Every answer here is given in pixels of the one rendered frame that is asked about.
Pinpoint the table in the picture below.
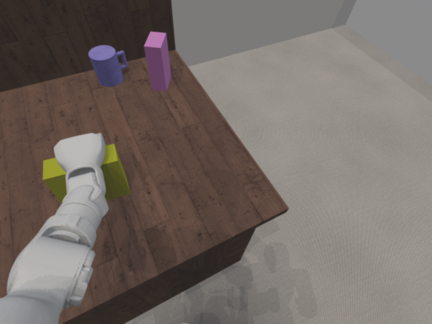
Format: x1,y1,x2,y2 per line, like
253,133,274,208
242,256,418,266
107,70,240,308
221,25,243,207
0,0,289,324

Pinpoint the left robot upper arm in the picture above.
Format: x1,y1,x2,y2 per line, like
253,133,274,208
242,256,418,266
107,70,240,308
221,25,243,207
0,236,95,324

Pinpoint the left robot hand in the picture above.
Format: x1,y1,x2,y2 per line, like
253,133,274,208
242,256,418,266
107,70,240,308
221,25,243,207
53,133,106,173

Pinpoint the sponge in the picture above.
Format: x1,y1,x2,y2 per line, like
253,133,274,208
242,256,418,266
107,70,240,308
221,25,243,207
43,144,130,204

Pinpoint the robot left forearm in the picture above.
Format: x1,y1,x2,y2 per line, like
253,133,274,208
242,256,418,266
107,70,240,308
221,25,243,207
7,163,109,294

